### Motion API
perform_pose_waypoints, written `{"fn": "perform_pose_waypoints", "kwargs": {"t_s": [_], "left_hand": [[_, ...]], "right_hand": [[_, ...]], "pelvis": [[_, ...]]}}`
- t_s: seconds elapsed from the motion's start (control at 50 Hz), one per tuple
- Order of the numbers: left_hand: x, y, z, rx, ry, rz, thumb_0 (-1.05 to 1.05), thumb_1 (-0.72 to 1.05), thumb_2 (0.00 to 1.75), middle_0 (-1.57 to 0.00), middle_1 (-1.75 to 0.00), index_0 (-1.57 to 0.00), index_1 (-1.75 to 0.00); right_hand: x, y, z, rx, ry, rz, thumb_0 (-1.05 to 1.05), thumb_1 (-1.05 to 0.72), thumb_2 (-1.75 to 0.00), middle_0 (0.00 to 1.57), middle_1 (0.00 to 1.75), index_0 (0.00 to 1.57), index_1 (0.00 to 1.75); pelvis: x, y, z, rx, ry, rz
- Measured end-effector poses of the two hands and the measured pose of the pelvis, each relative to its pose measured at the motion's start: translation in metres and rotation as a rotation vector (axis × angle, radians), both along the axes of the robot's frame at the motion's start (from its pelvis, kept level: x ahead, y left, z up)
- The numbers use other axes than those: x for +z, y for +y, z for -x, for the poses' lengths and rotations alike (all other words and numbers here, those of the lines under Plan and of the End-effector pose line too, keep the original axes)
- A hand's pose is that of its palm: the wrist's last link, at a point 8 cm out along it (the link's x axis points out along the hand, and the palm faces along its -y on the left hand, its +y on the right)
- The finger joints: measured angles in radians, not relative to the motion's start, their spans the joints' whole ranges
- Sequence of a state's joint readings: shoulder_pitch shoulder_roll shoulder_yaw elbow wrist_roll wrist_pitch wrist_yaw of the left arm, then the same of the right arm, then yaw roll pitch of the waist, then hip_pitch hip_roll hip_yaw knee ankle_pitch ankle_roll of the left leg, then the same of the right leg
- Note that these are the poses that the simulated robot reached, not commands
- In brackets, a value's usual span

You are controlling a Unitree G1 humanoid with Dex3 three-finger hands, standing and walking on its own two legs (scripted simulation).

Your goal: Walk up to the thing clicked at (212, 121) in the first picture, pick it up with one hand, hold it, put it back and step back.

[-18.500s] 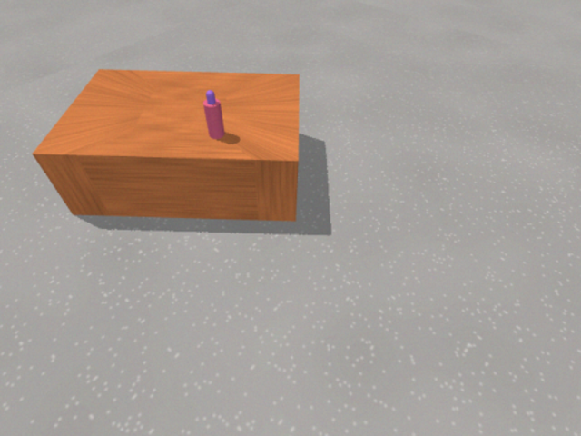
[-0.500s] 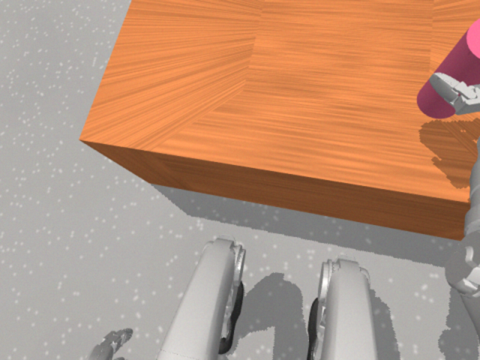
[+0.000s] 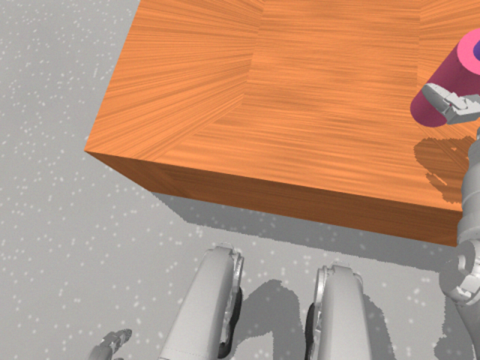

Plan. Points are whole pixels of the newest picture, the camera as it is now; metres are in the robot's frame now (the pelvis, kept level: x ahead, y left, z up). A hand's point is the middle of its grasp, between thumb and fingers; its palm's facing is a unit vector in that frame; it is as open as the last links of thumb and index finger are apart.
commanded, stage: lift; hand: right
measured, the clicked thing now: (464, 75) +0.54 -0.23 +0.04
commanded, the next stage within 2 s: hold in 1.62 s
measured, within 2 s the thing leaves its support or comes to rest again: neither
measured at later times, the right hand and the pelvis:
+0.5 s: hand out of the picture +0.48 -0.22 +0.11, palm faces +0.23 +0.97 -0.01, open 9.6 cm; pelvis +0.02 +0.00 +0.08, yaw -1 degrees
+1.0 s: hand out of the picture +0.42 -0.21 +0.20, palm faces +0.23 +0.97 -0.01, open 9.6 cm; pelvis +0.04 +0.00 +0.16, yaw -3 degrees
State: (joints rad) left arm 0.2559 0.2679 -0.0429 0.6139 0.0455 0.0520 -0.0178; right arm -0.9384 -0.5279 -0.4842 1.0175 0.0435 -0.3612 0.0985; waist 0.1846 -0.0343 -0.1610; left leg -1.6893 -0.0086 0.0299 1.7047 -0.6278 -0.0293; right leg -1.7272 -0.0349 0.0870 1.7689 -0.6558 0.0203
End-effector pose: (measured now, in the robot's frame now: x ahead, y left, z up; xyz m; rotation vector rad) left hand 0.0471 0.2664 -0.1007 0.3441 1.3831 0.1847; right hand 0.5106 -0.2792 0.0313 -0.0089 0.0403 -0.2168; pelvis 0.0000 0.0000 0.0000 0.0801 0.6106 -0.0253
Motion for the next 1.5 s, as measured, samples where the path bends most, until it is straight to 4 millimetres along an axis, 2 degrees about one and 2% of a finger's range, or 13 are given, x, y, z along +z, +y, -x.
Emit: {"fn": "perform_pose_waypoints", "kwargs": {"t_s": [0.12, 0.3, 0.68, 0.84, 1.18, 1.5], "left_hand": [[0.009, -0.002, -0.006, 0.008, -0.017, 0.006, 0.0, 0.92, 0.88, -0.2, -0.31, -0.21, -0.3], [0.036, -0.004, -0.022, 0.005, -0.073, 0.016, 0.01, 0.92, 0.88, -0.2, -0.31, -0.21, -0.3], [0.117, -0.013, -0.073, -0.03, -0.245, 0.032, 0.01, 0.9, 0.9, -0.2, -0.3, -0.2, -0.3], [0.144, -0.018, -0.09, -0.05, -0.301, 0.049, 0.01, 0.89, 0.9, -0.2, -0.3, -0.19, -0.3], [0.173, -0.023, -0.106, -0.051, -0.347, 0.085, 0.01, 0.9, 0.9, -0.19, -0.3, -0.19, -0.3], [0.188, -0.024, -0.113, -0.047, -0.375, 0.088, 0.01, 0.91, 0.89, -0.19, -0.3, -0.2, -0.3]], "right_hand": [[0.01, 0.003, 0.008, -0.006, 0.007, 0.0, -0.05, 0.47, -1.07, 0.74, 1.14, 0.82, 1.2], [0.039, 0.006, 0.03, -0.011, 0.008, -0.001, -0.05, 0.47, -1.08, 0.75, 1.13, 0.83, 1.19], [0.123, 0.013, 0.093, -0.023, -0.012, -0.002, -0.05, 0.47, -1.08, 0.75, 1.13, 0.83, 1.19], [0.15, 0.018, 0.112, -0.02, -0.014, -0.002, -0.05, 0.47, -1.08, 0.75, 1.13, 0.83, 1.19], [0.186, 0.032, 0.133, -0.013, -0.032, -0.004, -0.05, 0.47, -1.08, 0.75, 1.13, 0.83, 1.19], [0.204, 0.036, 0.147, -0.007, -0.041, -0.004, -0.05, 0.47, -1.08, 0.75, 1.13, 0.83, 1.19]], "pelvis": [[0.011, 0.0, -0.002, -0.002, -0.014, 0.001], [0.04, -0.001, -0.007, -0.008, -0.057, 0.007], [0.118, -0.003, -0.024, -0.028, -0.212, 0.024], [0.144, -0.004, -0.03, -0.032, -0.273, 0.035], [0.176, 0.0, -0.043, -0.028, -0.362, 0.055], [0.19, 0.0, -0.046, -0.025, -0.414, 0.062]]}}
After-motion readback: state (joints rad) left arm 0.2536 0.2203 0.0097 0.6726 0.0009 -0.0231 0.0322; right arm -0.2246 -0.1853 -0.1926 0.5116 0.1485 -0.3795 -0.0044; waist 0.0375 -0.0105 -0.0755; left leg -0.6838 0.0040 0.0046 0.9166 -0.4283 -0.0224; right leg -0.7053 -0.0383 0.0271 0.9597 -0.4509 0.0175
